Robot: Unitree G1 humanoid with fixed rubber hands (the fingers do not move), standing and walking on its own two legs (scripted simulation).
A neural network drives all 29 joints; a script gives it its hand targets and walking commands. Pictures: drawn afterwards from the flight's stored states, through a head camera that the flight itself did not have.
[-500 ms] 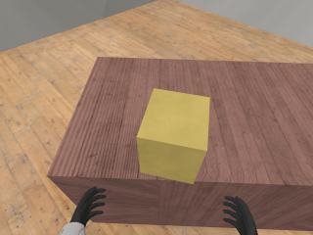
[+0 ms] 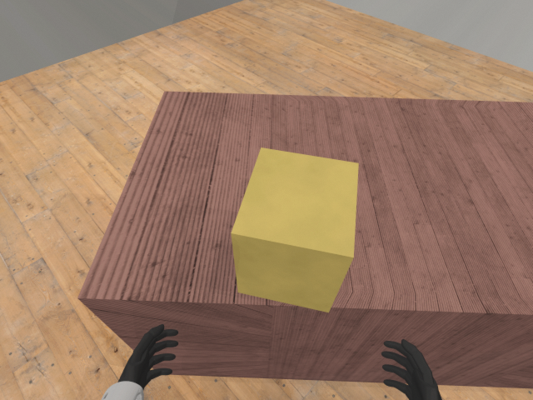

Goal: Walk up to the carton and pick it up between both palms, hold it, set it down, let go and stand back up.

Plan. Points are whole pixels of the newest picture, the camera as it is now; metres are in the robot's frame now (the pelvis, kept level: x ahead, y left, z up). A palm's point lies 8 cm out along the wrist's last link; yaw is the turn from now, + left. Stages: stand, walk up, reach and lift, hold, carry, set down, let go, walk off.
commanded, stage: set down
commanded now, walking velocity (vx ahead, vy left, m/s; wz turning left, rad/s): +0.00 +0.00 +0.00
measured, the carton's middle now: (295, 231) +0.40 -0.01 -0.02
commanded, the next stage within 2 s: let go in 0.20 s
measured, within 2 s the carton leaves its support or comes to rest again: neither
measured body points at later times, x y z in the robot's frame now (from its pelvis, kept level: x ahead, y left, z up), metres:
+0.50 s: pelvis +0.01 +0.00 +0.00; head +0.03 +0.01 +0.45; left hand +0.17 +0.22 -0.09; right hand +0.16 -0.22 -0.09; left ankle +0.01 +0.12 -0.75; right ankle -0.02 -0.08 -0.75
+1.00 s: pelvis +0.01 +0.00 -0.01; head +0.01 +0.02 +0.44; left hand +0.15 +0.29 -0.09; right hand +0.13 -0.30 -0.10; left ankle +0.01 +0.12 -0.75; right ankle -0.02 -0.08 -0.75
